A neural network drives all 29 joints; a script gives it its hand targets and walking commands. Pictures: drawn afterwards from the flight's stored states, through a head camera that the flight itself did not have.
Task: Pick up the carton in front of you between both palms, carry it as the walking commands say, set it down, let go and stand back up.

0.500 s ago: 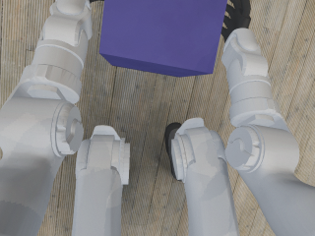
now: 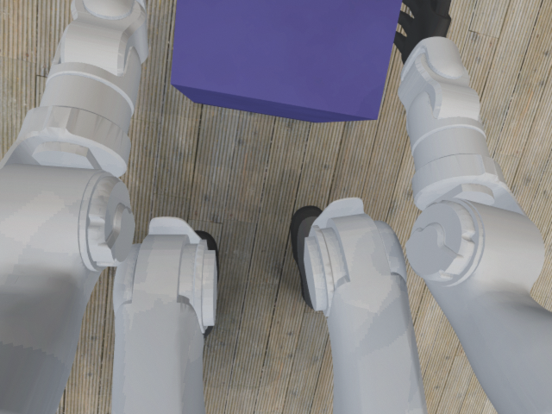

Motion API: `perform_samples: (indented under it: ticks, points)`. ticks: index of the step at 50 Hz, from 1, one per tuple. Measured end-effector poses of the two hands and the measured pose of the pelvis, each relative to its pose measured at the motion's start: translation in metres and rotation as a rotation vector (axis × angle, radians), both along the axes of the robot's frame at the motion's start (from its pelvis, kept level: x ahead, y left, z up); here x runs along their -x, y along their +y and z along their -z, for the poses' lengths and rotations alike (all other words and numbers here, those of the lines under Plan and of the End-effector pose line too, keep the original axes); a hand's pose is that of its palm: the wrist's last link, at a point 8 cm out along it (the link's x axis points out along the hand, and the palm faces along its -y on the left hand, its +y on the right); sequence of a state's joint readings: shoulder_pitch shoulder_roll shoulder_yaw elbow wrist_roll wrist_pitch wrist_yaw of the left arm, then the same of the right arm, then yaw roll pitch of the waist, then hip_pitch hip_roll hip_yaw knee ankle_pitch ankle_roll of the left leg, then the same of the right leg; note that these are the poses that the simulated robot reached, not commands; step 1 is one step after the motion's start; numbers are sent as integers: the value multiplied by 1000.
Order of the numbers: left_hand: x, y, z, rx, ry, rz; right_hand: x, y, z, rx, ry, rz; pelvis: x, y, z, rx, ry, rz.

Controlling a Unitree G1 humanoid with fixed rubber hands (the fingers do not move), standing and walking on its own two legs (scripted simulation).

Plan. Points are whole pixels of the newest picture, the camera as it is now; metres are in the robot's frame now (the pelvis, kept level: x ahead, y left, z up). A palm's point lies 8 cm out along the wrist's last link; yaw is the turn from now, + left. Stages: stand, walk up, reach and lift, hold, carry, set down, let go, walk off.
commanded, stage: set down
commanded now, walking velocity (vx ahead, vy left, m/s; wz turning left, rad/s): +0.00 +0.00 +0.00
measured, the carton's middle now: (276, 29) +0.53 -0.05 -0.25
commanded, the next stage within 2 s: let go in 1.24 s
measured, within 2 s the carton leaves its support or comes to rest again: neither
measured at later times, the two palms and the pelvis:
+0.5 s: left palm out of the picture +0.59 +0.15 -0.08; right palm out of the picture +0.52 -0.23 -0.08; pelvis +0.00 -0.01 +0.04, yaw -1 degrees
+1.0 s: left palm out of the picture +0.59 +0.15 +0.07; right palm out of the picture +0.51 -0.24 +0.07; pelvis +0.02 -0.01 +0.17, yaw +0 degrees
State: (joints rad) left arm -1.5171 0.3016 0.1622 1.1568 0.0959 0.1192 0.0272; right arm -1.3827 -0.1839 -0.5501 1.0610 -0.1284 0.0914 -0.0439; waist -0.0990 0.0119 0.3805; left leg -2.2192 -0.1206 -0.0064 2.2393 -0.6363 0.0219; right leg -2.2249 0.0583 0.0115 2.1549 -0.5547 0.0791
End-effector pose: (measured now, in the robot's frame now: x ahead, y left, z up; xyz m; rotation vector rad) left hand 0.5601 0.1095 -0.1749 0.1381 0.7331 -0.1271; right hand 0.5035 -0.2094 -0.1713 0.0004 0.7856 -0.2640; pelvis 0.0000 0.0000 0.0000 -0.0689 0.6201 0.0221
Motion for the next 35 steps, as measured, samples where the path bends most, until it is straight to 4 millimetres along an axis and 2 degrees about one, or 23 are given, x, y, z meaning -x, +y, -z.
perform_samples:
  ticks: [6,12,16,20,25,35]
  points:
    - [-1,25,14,-37,-1,-58,8,-19,13,26,14,32,2,-6,2,-11,-17,6]
    - [-22,41,0,-28,-50,-82,-8,-30,3,30,-47,52,2,-11,5,-10,-11,12]
    - [-33,45,-18,-27,-90,-88,-22,-24,-18,19,-108,47,0,-13,3,-13,8,21]
    - [-37,45,-51,-41,-127,-78,-25,-19,-52,17,-152,61,-2,-13,-9,-19,28,27]
    - [-34,42,-96,-33,-112,-76,-18,-24,-94,30,-150,70,-4,-12,-35,-22,79,30]
    - [-26,32,-157,-37,-94,-72,-7,-28,-157,24,-150,76,-4,-9,-88,-27,162,29]
